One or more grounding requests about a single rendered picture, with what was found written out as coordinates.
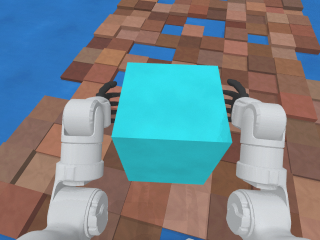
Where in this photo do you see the right robot upper arm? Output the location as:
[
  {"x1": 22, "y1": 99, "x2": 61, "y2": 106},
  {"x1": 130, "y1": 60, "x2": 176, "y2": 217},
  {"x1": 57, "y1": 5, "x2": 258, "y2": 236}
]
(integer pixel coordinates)
[{"x1": 226, "y1": 189, "x2": 311, "y2": 240}]

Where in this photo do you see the right robot hand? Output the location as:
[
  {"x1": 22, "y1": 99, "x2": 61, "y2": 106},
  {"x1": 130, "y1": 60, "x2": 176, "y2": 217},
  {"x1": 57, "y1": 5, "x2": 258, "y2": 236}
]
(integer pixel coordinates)
[{"x1": 222, "y1": 79, "x2": 249, "y2": 122}]

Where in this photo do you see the robot right forearm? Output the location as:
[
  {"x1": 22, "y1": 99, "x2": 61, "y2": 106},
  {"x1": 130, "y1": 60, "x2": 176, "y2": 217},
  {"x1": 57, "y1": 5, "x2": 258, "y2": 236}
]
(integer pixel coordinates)
[{"x1": 231, "y1": 97, "x2": 291, "y2": 228}]

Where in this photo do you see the left robot upper arm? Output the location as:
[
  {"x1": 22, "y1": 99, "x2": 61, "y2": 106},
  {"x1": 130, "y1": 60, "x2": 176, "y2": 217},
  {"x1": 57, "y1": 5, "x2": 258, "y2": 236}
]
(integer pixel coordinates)
[{"x1": 16, "y1": 186, "x2": 108, "y2": 240}]

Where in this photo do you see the robot left forearm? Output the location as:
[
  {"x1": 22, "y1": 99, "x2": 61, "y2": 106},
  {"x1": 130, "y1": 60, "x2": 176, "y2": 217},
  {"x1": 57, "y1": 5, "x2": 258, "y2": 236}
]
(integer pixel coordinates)
[{"x1": 47, "y1": 96, "x2": 111, "y2": 225}]

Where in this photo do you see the left robot hand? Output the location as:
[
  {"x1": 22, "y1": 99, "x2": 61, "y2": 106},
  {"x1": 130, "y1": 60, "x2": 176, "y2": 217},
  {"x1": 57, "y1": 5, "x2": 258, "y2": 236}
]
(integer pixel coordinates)
[{"x1": 96, "y1": 81, "x2": 121, "y2": 123}]

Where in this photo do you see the carton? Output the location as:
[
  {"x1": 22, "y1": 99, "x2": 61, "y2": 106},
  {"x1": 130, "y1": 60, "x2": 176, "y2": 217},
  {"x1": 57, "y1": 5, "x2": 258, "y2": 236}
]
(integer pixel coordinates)
[{"x1": 111, "y1": 62, "x2": 233, "y2": 185}]

